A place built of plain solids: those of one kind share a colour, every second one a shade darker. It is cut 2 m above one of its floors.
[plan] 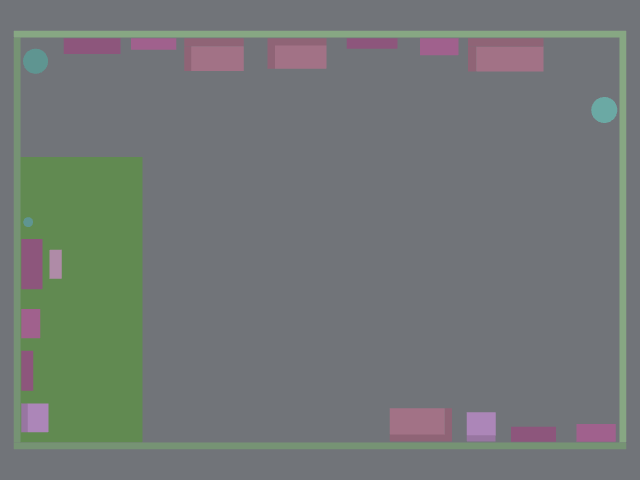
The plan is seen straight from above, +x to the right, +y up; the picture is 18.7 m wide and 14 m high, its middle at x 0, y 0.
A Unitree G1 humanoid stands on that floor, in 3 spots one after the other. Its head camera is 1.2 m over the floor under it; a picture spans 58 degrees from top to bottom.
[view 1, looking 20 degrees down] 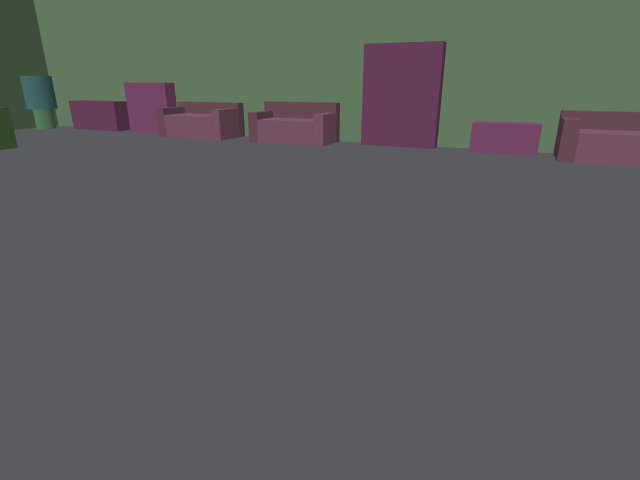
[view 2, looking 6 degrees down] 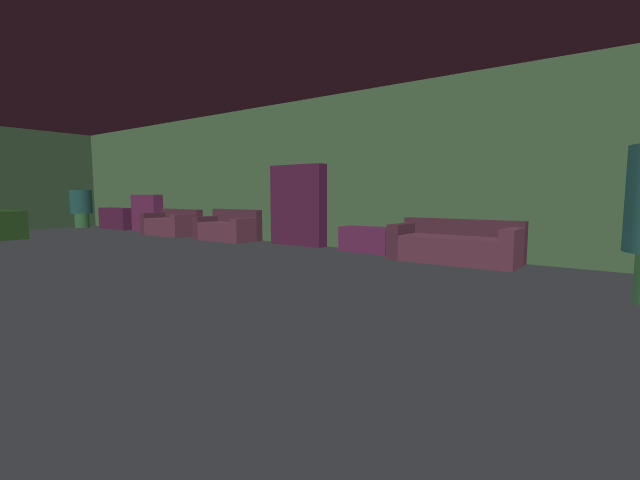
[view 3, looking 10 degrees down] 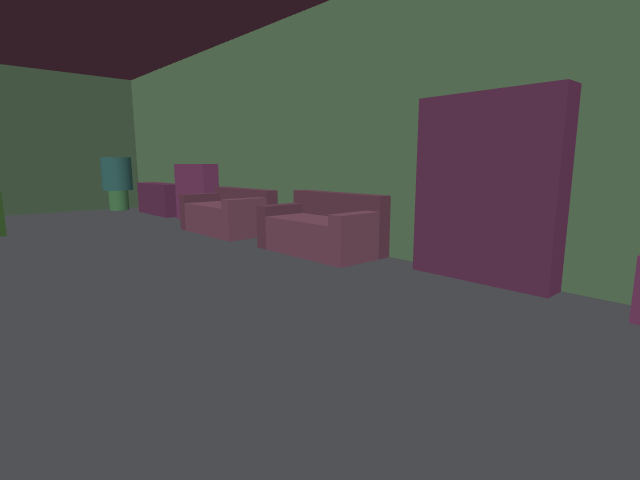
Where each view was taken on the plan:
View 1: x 3.68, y -2.99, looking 114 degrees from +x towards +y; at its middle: ground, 3.51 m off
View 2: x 8.12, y -2.16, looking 127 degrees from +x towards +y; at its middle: case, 9.79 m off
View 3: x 3.68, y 1.53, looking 138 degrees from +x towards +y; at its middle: sofa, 5.26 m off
